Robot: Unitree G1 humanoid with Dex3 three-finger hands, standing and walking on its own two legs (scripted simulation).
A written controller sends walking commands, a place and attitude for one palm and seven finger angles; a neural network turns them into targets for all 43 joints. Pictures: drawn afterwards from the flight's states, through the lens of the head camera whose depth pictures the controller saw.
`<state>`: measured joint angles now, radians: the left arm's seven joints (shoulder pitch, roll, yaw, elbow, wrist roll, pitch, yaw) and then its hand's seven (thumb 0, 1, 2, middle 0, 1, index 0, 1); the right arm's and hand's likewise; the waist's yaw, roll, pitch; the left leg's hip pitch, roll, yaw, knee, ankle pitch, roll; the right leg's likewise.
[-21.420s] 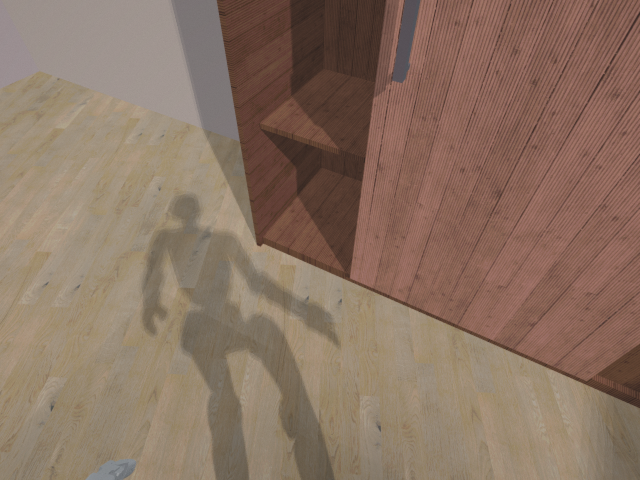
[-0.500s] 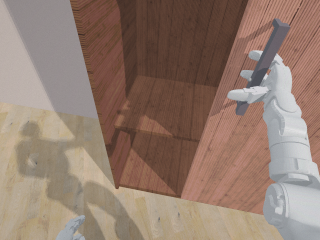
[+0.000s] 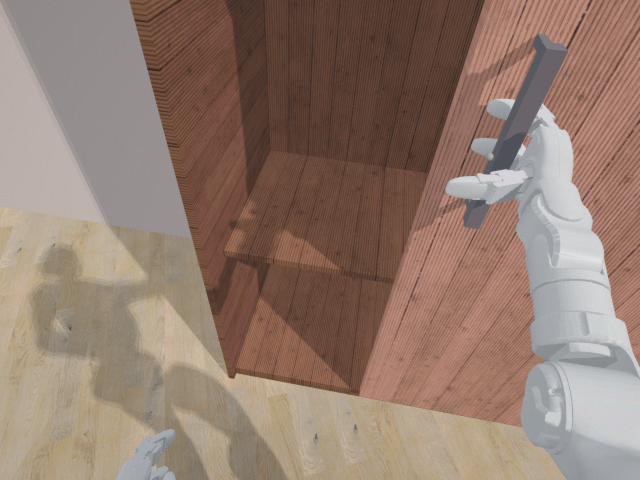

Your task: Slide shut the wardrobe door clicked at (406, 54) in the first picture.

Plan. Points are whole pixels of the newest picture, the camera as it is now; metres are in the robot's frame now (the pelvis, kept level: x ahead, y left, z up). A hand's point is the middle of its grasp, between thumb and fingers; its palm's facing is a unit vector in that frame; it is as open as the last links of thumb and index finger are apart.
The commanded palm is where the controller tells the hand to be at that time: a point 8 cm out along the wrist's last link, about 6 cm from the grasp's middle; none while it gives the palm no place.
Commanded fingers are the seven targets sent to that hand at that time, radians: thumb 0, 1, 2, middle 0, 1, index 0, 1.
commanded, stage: grip the handle and tug to test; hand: right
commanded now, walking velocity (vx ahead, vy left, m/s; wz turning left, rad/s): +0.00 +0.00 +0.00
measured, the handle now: (502, 143) +0.49 -0.19 +0.21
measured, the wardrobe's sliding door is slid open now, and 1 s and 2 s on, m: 0.40 0.40 0.40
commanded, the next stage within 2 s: tug the door sideways, standing still in 1.52 s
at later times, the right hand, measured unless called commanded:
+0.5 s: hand (488, 156) +0.45 -0.15 +0.22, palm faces +0.13 +0.99 +0.00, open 10.4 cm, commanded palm +0.42 -0.19 +0.22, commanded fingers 0.00 -0.48 -0.72 0.41 1.34 0.41 1.34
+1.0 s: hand (489, 156) +0.45 -0.16 +0.22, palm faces +0.13 +0.99 +0.01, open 5.5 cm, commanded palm +0.41 -0.19 +0.22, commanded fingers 0.00 -0.90 -0.90 0.45 1.40 0.45 1.40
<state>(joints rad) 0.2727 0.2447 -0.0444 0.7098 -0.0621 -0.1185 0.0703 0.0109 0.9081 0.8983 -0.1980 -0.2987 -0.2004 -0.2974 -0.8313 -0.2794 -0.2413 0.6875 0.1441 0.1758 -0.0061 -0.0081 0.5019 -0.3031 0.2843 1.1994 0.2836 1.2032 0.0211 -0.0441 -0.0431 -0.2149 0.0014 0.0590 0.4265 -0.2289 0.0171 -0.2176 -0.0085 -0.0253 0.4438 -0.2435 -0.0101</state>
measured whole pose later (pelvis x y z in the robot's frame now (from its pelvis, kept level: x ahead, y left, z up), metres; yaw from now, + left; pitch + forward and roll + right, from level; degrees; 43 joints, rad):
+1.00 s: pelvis +0.01 +0.00 +0.00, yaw +0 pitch +1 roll +0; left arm 0.25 0.25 -0.04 0.69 -0.06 -0.09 0.06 0.01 0.91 0.90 -0.20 -0.30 -0.20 -0.30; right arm -0.76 -0.26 -0.24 0.55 0.15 0.23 -0.02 0.01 -0.76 -0.81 0.38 1.40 0.36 1.40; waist 0.02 -0.05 -0.04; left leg -0.19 0.00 0.06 0.41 -0.24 0.02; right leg -0.19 -0.01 -0.03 0.43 -0.26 -0.01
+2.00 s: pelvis +0.03 +0.00 +0.00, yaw -2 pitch +1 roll +0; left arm 0.17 0.23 -0.04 0.69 -0.04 -0.04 0.05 0.01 0.91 0.90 -0.20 -0.30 -0.20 -0.30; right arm -0.73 -0.18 -0.16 0.39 0.13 0.36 -0.12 0.02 -0.75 -0.84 0.32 1.40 0.31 1.39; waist -0.03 -0.05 -0.05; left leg -0.15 0.02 0.09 0.40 -0.26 0.01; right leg -0.17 0.01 0.01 0.43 -0.27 -0.01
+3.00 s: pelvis +0.03 +0.06 -0.02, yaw -7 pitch -3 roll +0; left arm 0.11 0.19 0.02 0.68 -0.04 -0.02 0.03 0.01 0.91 0.90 -0.20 -0.30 -0.20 -0.30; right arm -0.79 -0.24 -0.08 0.29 0.10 -0.07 -0.12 -0.04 -0.74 -0.85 0.42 1.40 0.22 1.36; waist -0.05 0.02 0.25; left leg -0.48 -0.02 0.00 1.15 -0.46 0.04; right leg -0.24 -0.05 0.01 0.62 -0.33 0.02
